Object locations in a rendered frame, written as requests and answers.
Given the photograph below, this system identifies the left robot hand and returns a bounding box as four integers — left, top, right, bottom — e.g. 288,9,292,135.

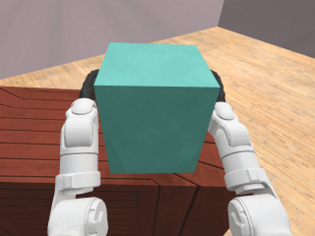
78,69,99,106

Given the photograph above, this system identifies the robot left upper arm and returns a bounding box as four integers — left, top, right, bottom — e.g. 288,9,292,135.
48,197,108,236

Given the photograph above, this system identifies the pedestal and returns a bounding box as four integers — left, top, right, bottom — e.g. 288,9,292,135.
0,86,254,236

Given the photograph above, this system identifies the robot right upper arm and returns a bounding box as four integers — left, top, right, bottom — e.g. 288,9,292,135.
227,194,293,236

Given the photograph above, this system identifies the carton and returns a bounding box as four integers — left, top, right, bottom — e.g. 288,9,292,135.
94,42,221,174

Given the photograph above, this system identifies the robot left forearm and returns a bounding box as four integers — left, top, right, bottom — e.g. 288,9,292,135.
47,98,100,236

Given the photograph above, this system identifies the right robot hand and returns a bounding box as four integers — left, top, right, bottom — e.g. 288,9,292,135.
211,70,226,102

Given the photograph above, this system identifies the robot right forearm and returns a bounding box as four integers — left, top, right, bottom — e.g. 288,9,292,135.
207,101,291,232

